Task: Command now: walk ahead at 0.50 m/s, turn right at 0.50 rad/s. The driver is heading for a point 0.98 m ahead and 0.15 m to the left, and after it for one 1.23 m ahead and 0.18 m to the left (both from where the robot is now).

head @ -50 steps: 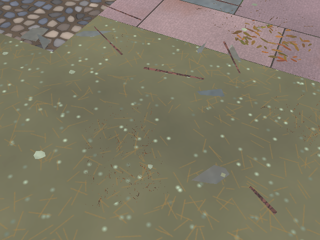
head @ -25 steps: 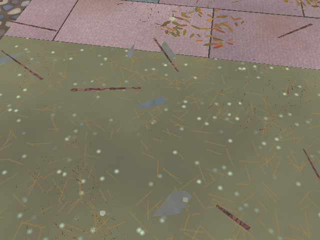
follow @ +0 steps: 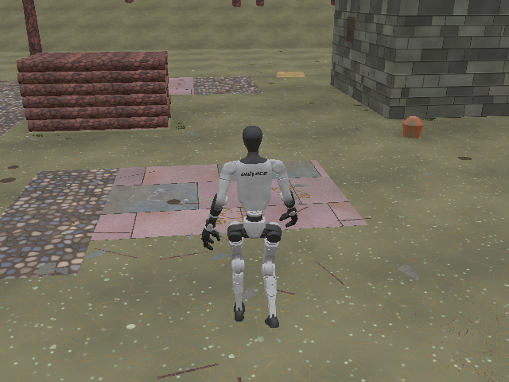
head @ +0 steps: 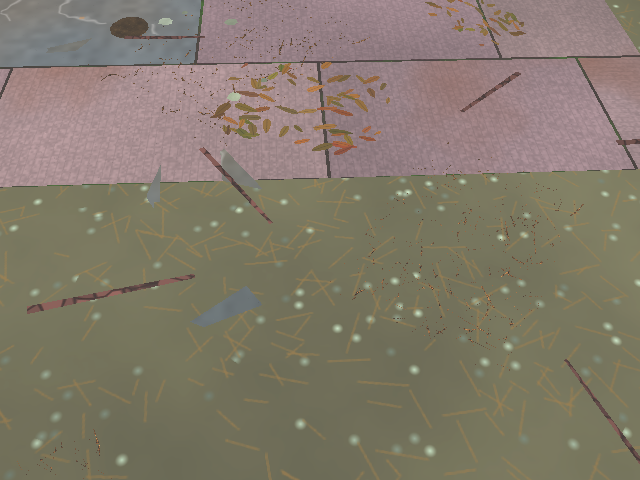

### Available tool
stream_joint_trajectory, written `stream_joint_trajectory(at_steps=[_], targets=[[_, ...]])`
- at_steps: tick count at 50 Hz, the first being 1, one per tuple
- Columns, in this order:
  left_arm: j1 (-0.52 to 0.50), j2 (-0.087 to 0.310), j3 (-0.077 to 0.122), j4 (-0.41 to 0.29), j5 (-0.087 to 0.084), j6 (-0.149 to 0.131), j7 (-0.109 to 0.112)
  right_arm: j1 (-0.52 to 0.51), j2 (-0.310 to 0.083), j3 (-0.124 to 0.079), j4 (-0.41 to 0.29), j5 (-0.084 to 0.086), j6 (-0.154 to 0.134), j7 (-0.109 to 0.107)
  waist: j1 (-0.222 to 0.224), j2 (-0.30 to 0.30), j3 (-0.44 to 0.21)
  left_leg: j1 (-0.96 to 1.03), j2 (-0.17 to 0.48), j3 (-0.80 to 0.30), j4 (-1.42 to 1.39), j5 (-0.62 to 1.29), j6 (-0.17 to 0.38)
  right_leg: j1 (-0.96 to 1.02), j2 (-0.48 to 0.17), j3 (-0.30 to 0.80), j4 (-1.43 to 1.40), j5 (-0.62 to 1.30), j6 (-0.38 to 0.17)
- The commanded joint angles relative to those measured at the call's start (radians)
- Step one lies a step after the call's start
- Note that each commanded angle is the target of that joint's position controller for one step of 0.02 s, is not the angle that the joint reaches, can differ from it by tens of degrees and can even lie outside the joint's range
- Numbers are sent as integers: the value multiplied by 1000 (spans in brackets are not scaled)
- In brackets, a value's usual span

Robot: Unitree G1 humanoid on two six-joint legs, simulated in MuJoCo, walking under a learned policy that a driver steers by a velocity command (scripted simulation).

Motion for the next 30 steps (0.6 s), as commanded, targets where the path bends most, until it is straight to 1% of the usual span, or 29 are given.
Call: stream_joint_trajectory(at_steps=[1, 2, 3, 4, 6, 8, 10, 11, 13, 15, 16, 17, 18, 19, 20, 21, 22, 23, 24, 25, 26, 27, 28, 30], targets=[[-12, 63, 10, -74, 23, 6, -24, 147, -88, -31, 1, 7, -13, -2, -68, 122, -41, 270, 276, -320, -312, 2, 111, -289, -116, 2, 67, 78, 20], [-7, 49, 6, -73, 25, 14, -30, 165, -91, -32, 16, 12, -24, 4, -60, 138, -41, 251, 260, -274, -318, 87, 112, -271, -113, -2, 58, 86, 23], [-11, 38, 3, -76, 24, 18, -34, 186, -90, -33, 29, 17, -36, 11, -56, 136, -49, 250, 257, -247, -322, 161, 121, -270, -107, 0, 48, 92, 24], [-26, 30, 1, -82, 24, 20, -38, 199, -94, -35, 41, 21, -46, 16, -52, 134, -47, 254, 257, -220, -332, 206, 130, -287, -103, 5, 32, 106, 26], [-89, 23, -5, -103, 29, 20, -44, 219, -101, -39, 60, 24, -54, 21, -55, 131, -29, 264, 259, -174, -362, 232, 145, -342, -109, 7, -20, 159, 35], [-174, 17, -13, -131, 29, 16, -48, 239, -99, -40, 79, 24, -51, 23, -66, 124, -5, 270, 244, -121, -383, 248, 145, -377, -117, -11, -119, 221, 47], [-257, -1, -29, -156, 27, 10, -55, 252, -100, -40, 94, 28, -47, 26, -79, 121, 5, 255, 216, -61, -388, 272, 133, -338, -126, -61, -261, 293, 55], [-298, -12, -37, -168, 26, 6, -59, 266, -106, -41, 104, 29, -44, 26, -88, 123, 8, 247, 210, -40, -388, 287, 129, -304, -130, -91, -330, 318, 54], [-359, -15, -46, -184, 24, 2, -60, 307, -125, -46, 127, 31, -40, 26, -107, 126, 11, 261, 219, -32, -379, 314, 124, -248, -131, -141, -421, 321, 44], [-387, -1, -47, -196, 22, -2, -54, 345, -142, -50, 151, 29, -32, 24, -113, 128, 17, 313, 249, -45, -353, 359, 122, -222, -126, -158, -478, 288, 23], [-387, 7, -46, -197, 23, -5, -49, 354, -150, -52, 161, 28, -26, 22, -109, 128, 18, 340, 262, -48, -328, 403, 119, -204, -118, -165, -503, 257, 8], [-366, 14, -43, -191, 26, -8, -43, 356, -157, -54, 169, 28, -20, 20, -94, 128, 8, 362, 266, -42, -280, 493, 114, -160, -101, -174, -532, 223, -8], [-295, 22, -37, -167, 31, -15, -36, 356, -161, -54, 177, 31, -15, 18, -58, 118, -27, 373, 254, -20, -179, 619, 102, -60, -73, -185, -583, 217, -26], [-156, 42, -25, -115, 41, -26, -27, 362, -149, -48, 183, 35, -9, 16, 0, 80, -105, 334, 213, 22, -5, 656, 83, 127, -51, -188, -639, 240, -50], [14, 103, -4, -75, 59, -33, -13, 348, -118, -36, 155, 38, -11, 16, 70, 12, -220, 172, 174, 51, 238, 420, 59, 371, -205, -20, -655, 156, -94], [75, 213, 22, -72, 64, -30, 1, 421, 4, -8, 105, 56, -12, 26, 40, -233, -329, -197, 7, 88, 596, -261, 15, 642, -524, 459, -743, 111, -208], [65, 190, 25, -72, 15, -19, 6, 374, -119, -43, 124, 33, -1, 11, 60, -123, -308, -280, 2, -54, 716, -338, 28, 566, -529, 538, -798, 139, -225], [-16, 129, 8, -72, 9, -20, 7, 314, -119, -49, 110, 36, -1, 13, 17, -74, -162, -308, 47, -92, 718, -259, 41, 450, -476, 363, -806, 192, -195], [-71, 69, -7, -71, 10, -30, 3, 294, -92, -42, 112, 41, -4, 17, -15, -48, -88, -275, 79, -90, 658, -193, 41, 331, -427, 246, -845, 271, -160], [-104, 35, -16, -69, 11, -39, 2, 293, -82, -44, 126, 38, 5, 20, -41, -48, -51, -232, 96, -89, 610, -161, 37, 257, -384, 160, -878, 305, -119], [-117, 11, -23, -61, 8, -46, 5, 315, -72, -44, 140, 22, 20, 25, -67, -67, -32, -186, 104, -87, 585, -140, 26, 198, -353, 95, -904, 342, -94], [-112, 7, -24, -54, 10, -56, 6, 329, -57, -44, 151, 16, 32, 32, -76, -68, -33, -160, 96, -83, 586, -119, 21, 175, -345, 57, -922, 383, -90], [-96, 12, -22, -44, 8, -66, 5, 321, -49, -46, 149, 15, 40, 39, -83, -56, -31, -167, 93, -82, 586, -97, 17, 172, -344, 29, -937, 422, -91], [-75, 26, -15, -24, 1, -78, 7, 264, -37, -49, 133, 15, 49, 48, -89, -43, -3, -228, 102, -81, 565, -30, 9, 178, -339, -35, -967, 454, -88]])
Velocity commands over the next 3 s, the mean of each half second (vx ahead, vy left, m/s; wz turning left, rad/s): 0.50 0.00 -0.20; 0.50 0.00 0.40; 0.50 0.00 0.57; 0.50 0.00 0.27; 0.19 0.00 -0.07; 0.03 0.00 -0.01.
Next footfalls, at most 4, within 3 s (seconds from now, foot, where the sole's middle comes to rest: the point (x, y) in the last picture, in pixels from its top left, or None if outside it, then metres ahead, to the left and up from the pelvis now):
0.40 right None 0.33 -0.13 -0.77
0.94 left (323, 404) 0.62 0.05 -0.77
1.46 right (357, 275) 0.96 -0.01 -0.77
1.96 left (226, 241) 1.04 0.33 -0.77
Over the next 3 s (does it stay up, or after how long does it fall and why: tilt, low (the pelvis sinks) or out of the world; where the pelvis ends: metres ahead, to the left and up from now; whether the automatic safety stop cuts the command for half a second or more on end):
stays up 1.11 0.26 0.01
